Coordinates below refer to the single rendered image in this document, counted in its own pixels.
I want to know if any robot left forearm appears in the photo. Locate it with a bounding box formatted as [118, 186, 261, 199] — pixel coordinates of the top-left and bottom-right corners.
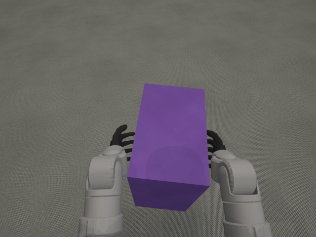
[78, 145, 128, 237]

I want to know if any robot right hand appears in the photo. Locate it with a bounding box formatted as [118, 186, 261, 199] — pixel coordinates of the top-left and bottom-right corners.
[207, 130, 226, 168]

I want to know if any carton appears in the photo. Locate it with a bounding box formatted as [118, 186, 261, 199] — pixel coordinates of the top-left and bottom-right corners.
[127, 83, 210, 212]

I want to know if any robot left hand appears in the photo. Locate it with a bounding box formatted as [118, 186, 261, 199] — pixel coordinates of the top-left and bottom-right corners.
[110, 124, 135, 161]

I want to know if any robot right forearm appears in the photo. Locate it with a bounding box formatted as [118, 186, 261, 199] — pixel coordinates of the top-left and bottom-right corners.
[211, 150, 273, 237]

